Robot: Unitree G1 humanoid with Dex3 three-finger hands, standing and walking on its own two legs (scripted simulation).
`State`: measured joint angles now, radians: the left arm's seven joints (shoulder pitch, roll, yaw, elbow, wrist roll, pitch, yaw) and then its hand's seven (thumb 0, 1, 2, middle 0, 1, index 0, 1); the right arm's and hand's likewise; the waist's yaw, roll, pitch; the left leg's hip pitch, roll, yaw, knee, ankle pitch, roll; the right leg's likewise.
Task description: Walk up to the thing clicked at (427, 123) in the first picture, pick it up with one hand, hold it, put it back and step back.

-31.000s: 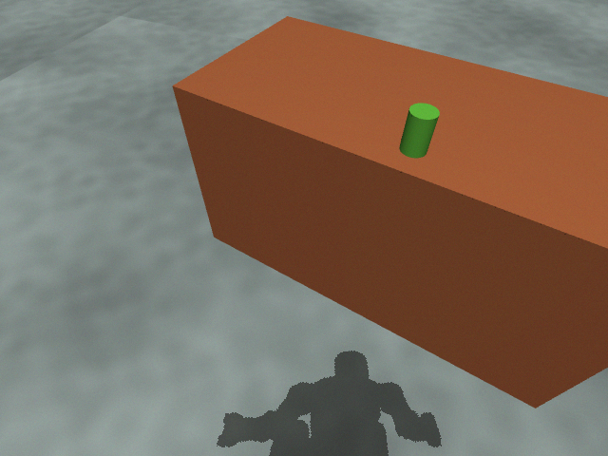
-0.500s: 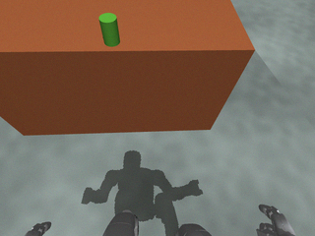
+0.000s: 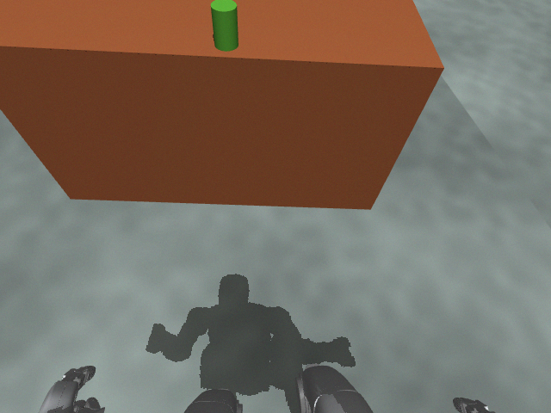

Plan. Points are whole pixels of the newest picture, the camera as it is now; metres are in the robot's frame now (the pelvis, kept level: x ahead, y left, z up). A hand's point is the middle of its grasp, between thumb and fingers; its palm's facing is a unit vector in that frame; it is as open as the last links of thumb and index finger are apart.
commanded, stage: step back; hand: left
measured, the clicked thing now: (225, 25) +0.99 +0.15 -0.01
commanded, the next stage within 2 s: stand in 1.08 s
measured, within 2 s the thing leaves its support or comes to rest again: neither
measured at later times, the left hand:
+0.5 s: hand out of the picture +0.00 +0.27 -0.15, palm faces -0.02 -0.93 -0.36, open 7.4 cm
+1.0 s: hand out of the picture +0.09 +0.25 -0.14, palm faces +0.01 -0.95 -0.32, open 7.4 cm
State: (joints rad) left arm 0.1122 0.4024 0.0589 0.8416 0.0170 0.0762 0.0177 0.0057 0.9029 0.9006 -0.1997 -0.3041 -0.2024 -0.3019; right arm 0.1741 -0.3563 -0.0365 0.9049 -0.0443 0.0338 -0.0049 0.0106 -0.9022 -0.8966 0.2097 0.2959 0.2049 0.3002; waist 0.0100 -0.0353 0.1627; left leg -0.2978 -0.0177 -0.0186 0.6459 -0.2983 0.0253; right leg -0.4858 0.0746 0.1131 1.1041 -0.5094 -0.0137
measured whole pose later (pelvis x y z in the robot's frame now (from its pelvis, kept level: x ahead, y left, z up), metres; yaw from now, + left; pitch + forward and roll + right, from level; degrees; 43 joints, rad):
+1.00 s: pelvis -0.01 -0.01 +0.01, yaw +0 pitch -2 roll -1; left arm 0.11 0.35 0.02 1.04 0.01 -0.01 -0.01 0.01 0.90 0.90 -0.20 -0.30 -0.20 -0.30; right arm 0.15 -0.34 -0.03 1.07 -0.03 -0.03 0.00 0.01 -0.90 -0.90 0.21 0.30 0.20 0.30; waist 0.02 -0.01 0.05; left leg -0.25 0.01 -0.02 0.56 -0.27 0.00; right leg -0.16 -0.02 -0.04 0.51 -0.31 0.02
